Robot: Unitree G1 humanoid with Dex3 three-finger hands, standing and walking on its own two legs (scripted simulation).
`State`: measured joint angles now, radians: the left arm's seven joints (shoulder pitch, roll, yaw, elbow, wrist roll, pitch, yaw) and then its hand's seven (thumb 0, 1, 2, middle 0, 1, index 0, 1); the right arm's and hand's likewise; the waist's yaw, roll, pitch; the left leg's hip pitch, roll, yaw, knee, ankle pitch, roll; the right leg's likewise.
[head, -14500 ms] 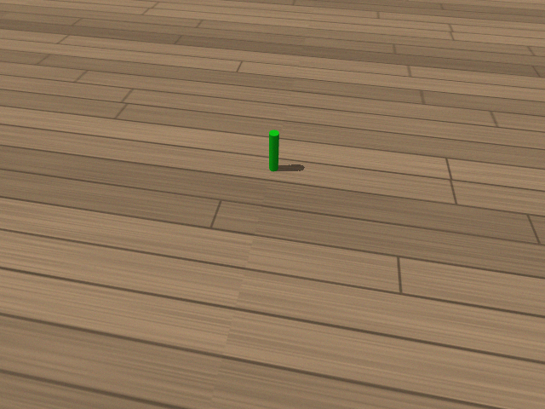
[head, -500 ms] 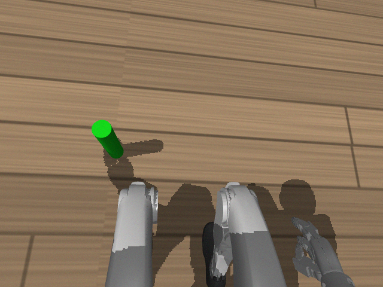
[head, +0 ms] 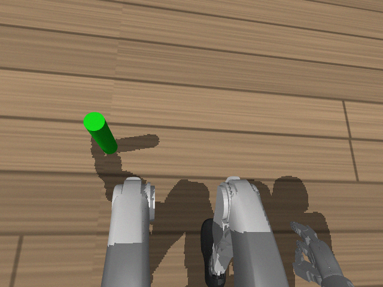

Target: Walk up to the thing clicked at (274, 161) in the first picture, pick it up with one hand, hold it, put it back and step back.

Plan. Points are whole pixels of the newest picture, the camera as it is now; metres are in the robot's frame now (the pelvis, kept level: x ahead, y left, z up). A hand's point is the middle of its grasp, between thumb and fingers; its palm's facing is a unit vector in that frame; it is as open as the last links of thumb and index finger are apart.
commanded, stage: go down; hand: left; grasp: from the side
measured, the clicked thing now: (103, 136) +0.46 +0.24 -0.29
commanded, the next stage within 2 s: approach in 0.18 s
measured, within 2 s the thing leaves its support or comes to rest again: neither
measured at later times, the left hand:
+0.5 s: hand out of the picture +0.38 +0.43 -0.03, palm faces +0.26 -0.97 -0.04, open 17.7 cm
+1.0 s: hand (65, 149) +0.40 +0.32 -0.24, palm faces +0.07 -1.00 +0.06, open 17.7 cm
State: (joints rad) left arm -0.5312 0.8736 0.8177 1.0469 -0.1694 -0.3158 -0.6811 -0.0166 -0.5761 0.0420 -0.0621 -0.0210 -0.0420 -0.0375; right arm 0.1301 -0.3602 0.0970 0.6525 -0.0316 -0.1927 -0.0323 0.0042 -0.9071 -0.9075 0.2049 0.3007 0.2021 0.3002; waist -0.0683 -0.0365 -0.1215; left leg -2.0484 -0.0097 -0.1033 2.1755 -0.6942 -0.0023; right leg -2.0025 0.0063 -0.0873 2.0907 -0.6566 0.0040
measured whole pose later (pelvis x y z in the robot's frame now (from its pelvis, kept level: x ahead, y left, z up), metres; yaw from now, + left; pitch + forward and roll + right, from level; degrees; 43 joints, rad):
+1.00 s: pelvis -0.01 +0.01 -0.11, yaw -6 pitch +20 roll -14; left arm -0.60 0.81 0.67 1.28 -0.24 -0.81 -0.60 -0.02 -0.60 0.02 -0.09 -0.07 -0.06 -0.09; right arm -0.08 -0.37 0.34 0.63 -0.22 -0.13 0.05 0.00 -0.93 -0.91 0.21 0.30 0.20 0.30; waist -0.18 -0.18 0.16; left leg -2.22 -0.01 -0.23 2.58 -0.72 0.01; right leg -2.12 0.04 -0.19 2.38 -0.63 0.03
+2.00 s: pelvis -0.02 +0.01 -0.12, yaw -9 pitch +14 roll -16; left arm -0.64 0.77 0.50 1.39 -0.14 -1.08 -0.11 -0.02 -0.35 0.22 -0.26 -0.22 -0.24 -0.23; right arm -0.16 -0.38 0.46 0.59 -0.33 -0.01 0.15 0.00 -0.91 -0.90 0.20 0.30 0.20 0.30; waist -0.24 -0.24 0.27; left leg -2.21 -0.01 -0.32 2.66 -0.72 0.00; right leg -2.09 0.06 -0.26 2.40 -0.60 0.05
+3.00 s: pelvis -0.02 +0.01 -0.11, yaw -9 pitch +17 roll -16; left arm -0.64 0.77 0.51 1.19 -0.11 -0.93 -0.11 0.01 -0.01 1.10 -0.89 -1.18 -0.85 -1.20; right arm -0.09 -0.37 0.41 0.57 -0.29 0.04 0.14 0.00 -0.90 -0.90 0.21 0.30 0.20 0.30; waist -0.22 -0.21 0.22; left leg -2.21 0.00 -0.30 2.62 -0.72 0.00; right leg -2.10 0.05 -0.25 2.37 -0.60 0.05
